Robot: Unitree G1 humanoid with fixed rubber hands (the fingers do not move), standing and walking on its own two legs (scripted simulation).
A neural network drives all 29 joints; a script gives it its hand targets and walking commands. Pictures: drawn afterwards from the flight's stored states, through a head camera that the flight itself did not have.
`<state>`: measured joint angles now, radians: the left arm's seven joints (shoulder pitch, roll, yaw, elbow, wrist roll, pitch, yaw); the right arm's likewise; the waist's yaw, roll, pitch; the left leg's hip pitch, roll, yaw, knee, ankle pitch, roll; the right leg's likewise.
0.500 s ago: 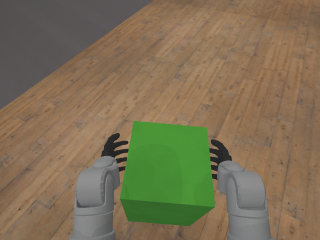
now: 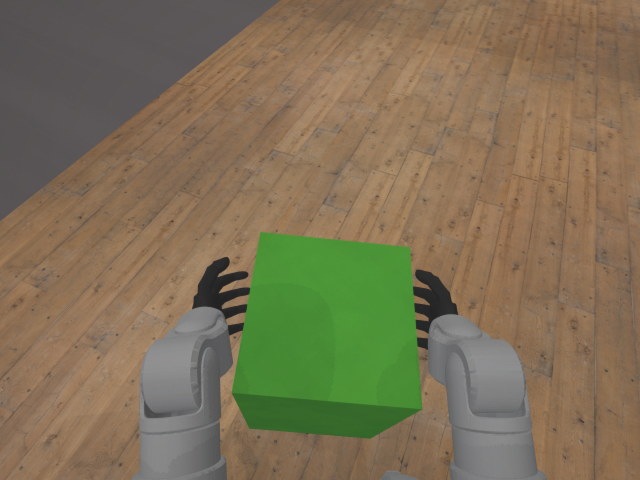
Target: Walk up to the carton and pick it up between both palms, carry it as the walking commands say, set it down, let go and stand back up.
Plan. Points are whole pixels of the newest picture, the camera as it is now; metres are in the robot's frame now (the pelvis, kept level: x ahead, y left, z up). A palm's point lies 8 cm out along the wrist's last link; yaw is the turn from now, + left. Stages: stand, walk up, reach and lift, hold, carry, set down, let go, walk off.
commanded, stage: carry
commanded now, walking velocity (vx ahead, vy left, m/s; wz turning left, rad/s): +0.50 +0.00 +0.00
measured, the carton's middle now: (321, 347) +0.30 +0.00 -0.01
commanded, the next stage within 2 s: none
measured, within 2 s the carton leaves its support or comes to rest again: neither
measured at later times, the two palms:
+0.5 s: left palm (268, 111) +0.67 +0.08 +0.09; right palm (421, 121) +0.67 -0.18 +0.07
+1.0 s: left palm (292, 18) +1.05 +0.04 +0.09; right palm (405, 29) +1.04 -0.22 +0.07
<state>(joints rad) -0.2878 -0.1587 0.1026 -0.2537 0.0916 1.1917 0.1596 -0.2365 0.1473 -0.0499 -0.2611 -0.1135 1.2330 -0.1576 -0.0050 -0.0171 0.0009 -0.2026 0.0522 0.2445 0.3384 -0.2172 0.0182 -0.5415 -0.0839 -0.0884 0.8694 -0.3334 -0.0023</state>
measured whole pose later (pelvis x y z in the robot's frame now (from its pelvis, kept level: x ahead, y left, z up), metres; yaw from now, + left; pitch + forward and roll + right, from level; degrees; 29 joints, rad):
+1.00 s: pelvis +0.76 -0.09 -0.02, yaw +1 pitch +4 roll +1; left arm -0.30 -0.16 0.10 -0.25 0.10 1.21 0.16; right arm -0.25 0.15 -0.05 -0.26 -0.14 1.26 -0.14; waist 0.01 0.01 -0.09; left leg -0.01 0.11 0.21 0.40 -0.43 -0.08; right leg -0.48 -0.07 -0.18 0.48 -0.08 -0.02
